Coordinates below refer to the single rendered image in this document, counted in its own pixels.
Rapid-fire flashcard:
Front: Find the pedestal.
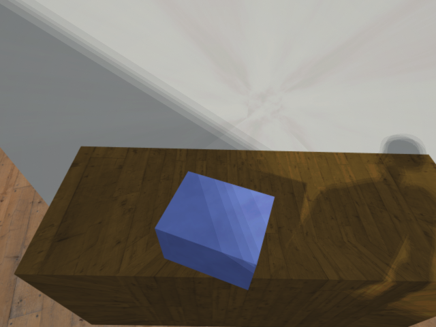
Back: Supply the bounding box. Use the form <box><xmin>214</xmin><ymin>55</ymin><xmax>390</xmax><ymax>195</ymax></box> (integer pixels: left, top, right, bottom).
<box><xmin>14</xmin><ymin>146</ymin><xmax>436</xmax><ymax>327</ymax></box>

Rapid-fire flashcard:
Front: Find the carton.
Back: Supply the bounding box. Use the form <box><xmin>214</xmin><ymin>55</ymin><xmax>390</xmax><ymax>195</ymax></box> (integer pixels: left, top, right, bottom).
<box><xmin>155</xmin><ymin>171</ymin><xmax>275</xmax><ymax>290</ymax></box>

